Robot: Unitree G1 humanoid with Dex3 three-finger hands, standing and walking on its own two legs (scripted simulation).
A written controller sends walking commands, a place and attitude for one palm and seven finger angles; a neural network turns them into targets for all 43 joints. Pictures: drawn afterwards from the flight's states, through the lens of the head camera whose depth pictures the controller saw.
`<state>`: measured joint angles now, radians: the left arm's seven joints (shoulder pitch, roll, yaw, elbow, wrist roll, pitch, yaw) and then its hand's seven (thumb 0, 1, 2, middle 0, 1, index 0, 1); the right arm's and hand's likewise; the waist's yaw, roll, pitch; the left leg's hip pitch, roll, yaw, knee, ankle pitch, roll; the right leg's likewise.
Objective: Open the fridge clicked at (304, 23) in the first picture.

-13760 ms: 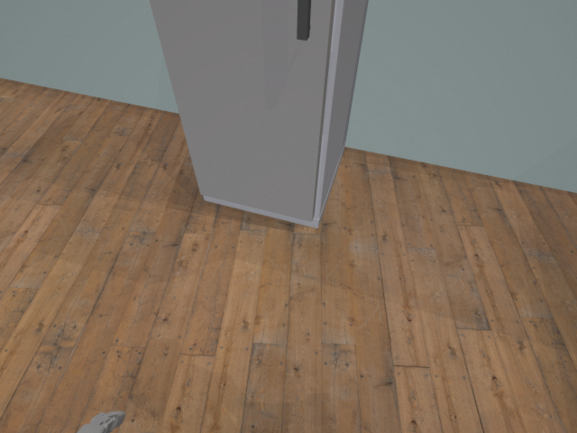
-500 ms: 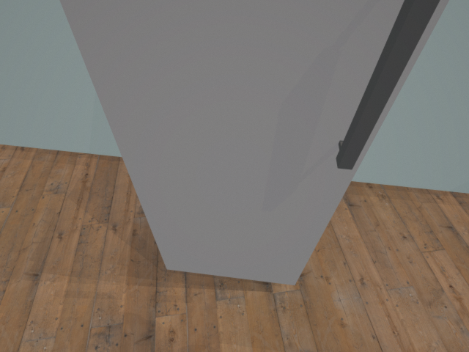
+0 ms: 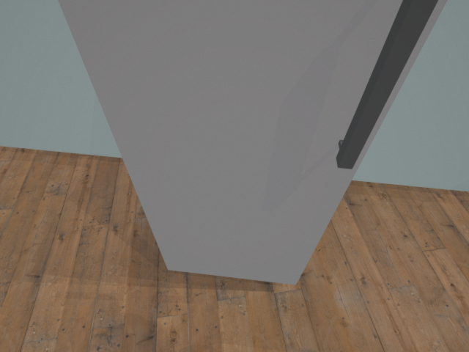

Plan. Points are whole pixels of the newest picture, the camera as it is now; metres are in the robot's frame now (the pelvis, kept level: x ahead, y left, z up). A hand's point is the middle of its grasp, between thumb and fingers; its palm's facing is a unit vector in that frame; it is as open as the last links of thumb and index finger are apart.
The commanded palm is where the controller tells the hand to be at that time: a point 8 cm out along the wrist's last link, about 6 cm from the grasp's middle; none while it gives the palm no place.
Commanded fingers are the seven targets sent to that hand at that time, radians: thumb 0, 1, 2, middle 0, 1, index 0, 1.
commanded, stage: raise the hand to about handle height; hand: right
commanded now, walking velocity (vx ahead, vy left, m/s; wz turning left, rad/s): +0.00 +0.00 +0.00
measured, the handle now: (379, 72) +0.45 -0.18 +0.26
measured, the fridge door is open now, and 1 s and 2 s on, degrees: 0 0 0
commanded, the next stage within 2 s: none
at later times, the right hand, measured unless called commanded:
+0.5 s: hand out of the picture +0.14 -0.18 -0.01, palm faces +0.10 +1.00 +0.01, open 8.4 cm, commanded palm +0.12 -0.25 +0.01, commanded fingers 0.00 -0.41 -0.69 0.23 0.62 0.23 0.62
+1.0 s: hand (437, 294) +0.20 -0.25 +0.10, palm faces +0.14 +0.99 -0.08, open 11.5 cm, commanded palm +0.16 -0.29 +0.11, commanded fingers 0.00 0.17 -0.44 0.28 0.99 0.28 0.99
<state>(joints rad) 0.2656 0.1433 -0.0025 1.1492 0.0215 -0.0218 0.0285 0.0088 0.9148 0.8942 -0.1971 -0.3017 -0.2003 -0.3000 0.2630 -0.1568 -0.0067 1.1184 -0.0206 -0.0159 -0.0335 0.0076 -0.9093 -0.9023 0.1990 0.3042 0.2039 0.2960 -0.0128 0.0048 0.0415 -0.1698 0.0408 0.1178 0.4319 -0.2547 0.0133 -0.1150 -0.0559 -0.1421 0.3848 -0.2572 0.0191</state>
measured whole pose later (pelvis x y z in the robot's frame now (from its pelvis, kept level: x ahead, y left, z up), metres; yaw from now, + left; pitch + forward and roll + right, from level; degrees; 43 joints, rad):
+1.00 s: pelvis -0.02 -0.01 -0.02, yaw -2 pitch +2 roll +1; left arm 0.30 0.25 -0.05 0.64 -0.05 -0.30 0.06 0.02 0.90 0.89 -0.20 -0.30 -0.21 -0.30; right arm 0.30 -0.29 -0.31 -0.12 0.33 -0.12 0.26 0.01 -0.05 -0.54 0.26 0.85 0.27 0.84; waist -0.03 -0.04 -0.04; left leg -0.33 0.06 0.14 0.62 -0.31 0.00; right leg -0.32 -0.06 -0.10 0.64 -0.35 -0.01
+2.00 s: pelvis -0.03 -0.01 +0.00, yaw -2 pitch -4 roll +0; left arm 0.18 0.29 -0.09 0.62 -0.10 -0.18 0.09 0.02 0.90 0.89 -0.20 -0.30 -0.20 -0.30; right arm -0.23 -0.51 -0.52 0.01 0.32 0.39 0.39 -0.01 0.50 -0.30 0.30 1.21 0.31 1.20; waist -0.07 -0.06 -0.01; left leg -0.13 0.06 0.14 0.42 -0.22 0.00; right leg -0.11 -0.04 -0.10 0.42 -0.24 0.00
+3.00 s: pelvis -0.02 -0.02 +0.00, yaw -2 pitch -3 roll +0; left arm 0.18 0.27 -0.09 0.64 -0.10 -0.17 0.10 0.02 0.90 0.89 -0.20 -0.30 -0.20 -0.30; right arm -0.40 -0.45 -0.41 0.13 0.27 0.37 0.31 -0.01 0.51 -0.30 0.30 1.21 0.31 1.20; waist -0.06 -0.06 -0.02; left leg -0.14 0.07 0.14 0.42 -0.23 -0.01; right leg -0.12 -0.03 -0.10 0.42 -0.25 -0.01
